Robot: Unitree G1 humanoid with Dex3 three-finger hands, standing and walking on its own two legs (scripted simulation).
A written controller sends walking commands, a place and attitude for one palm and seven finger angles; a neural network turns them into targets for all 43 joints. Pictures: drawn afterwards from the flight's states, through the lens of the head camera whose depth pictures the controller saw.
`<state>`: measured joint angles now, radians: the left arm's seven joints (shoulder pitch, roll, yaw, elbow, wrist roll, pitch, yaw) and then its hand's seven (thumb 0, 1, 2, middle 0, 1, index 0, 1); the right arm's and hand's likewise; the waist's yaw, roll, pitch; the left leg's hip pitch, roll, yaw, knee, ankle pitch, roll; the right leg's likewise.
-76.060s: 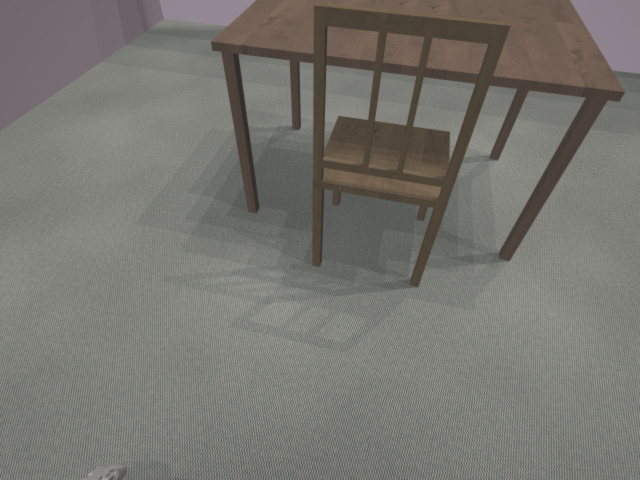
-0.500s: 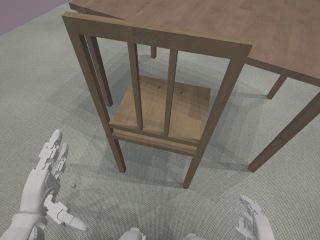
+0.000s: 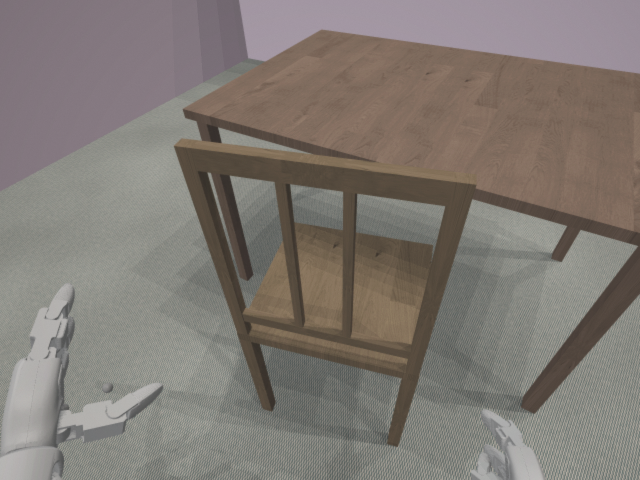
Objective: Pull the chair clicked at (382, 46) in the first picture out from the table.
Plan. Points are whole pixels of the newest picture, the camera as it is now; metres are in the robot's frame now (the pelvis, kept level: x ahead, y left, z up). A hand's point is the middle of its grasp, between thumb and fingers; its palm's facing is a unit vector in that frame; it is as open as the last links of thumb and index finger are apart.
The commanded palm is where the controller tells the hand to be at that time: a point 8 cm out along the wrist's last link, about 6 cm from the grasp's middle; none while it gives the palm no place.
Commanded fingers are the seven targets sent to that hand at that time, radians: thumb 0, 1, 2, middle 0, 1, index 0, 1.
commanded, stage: draw the hand back to the body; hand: left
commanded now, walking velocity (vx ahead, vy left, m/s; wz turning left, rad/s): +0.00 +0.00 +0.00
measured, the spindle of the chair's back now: (292, 264) +0.49 +0.10 -0.04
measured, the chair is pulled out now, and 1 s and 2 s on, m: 0.12 0.12 0.12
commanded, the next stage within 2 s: step back with the hand held close in 0.66 s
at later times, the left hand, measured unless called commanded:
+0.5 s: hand (58, 376) +0.17 +0.24 +0.17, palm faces +0.46 -0.79 -0.41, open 7.7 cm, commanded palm +0.12 +0.29 +0.18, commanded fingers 0.00 0.90 0.90 -0.20 -0.30 -0.20 -0.30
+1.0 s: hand (63, 359) +0.18 +0.25 +0.17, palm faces +0.37 -0.78 -0.50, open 7.4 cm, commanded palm +0.13 +0.29 +0.19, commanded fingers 0.00 0.90 0.90 -0.20 -0.30 -0.20 -0.30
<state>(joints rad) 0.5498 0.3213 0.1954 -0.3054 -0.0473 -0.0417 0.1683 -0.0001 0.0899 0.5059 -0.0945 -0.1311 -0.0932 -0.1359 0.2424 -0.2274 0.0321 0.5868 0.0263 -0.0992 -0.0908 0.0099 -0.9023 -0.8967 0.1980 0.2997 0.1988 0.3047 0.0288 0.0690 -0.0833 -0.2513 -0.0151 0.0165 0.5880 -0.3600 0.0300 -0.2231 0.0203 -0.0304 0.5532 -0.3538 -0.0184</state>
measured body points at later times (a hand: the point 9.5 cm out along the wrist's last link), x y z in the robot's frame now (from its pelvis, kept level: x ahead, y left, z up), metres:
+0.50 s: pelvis -0.02 -0.01 +0.01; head -0.04 -0.04 +0.46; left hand +0.14 +0.28 +0.19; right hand +0.16 -0.25 -0.08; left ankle -0.03 +0.10 -0.73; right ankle -0.04 -0.11 -0.73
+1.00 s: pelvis -0.03 +0.00 +0.01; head -0.03 -0.02 +0.46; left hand +0.16 +0.29 +0.20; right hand +0.14 -0.26 -0.07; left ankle -0.03 +0.10 -0.73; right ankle -0.04 -0.11 -0.73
